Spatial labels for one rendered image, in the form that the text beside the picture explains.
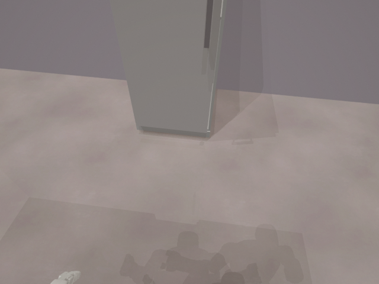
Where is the left robot hand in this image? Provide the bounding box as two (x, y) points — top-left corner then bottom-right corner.
(51, 271), (81, 284)

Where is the fridge door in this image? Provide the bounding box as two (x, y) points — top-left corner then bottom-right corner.
(110, 0), (222, 133)

